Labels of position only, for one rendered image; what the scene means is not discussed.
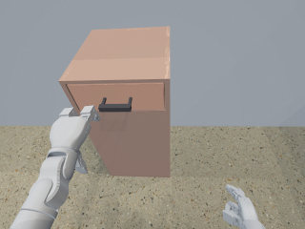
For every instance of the handle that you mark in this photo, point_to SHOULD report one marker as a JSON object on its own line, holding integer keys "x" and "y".
{"x": 115, "y": 108}

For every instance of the robot left hand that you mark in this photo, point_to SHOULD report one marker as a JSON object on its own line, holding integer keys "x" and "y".
{"x": 71, "y": 130}

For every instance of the cabinet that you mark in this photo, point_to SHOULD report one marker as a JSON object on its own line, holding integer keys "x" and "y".
{"x": 135, "y": 143}

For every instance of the drawer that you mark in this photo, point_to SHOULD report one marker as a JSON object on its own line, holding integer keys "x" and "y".
{"x": 145, "y": 96}

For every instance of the left robot forearm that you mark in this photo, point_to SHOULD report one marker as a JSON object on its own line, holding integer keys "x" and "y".
{"x": 49, "y": 192}

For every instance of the robot right hand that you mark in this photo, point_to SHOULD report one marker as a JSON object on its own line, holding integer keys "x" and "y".
{"x": 234, "y": 213}

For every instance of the right robot forearm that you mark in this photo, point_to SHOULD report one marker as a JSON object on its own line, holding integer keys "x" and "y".
{"x": 252, "y": 224}

